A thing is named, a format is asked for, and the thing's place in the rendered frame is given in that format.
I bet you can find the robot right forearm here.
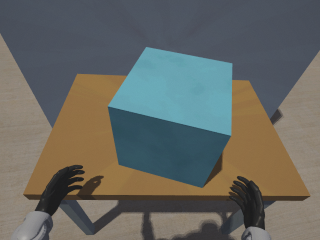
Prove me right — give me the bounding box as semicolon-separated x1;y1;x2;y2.
241;226;272;240

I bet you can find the robot left hand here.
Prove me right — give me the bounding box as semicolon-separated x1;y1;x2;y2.
35;165;85;216

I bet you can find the table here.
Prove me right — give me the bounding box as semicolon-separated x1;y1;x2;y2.
23;74;311;235

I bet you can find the robot left forearm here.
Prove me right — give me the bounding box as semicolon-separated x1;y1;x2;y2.
10;211;53;240

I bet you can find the carton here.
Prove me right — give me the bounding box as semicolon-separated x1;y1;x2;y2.
107;47;233;188

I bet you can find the robot right hand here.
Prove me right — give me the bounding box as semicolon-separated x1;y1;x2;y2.
229;176;265;230

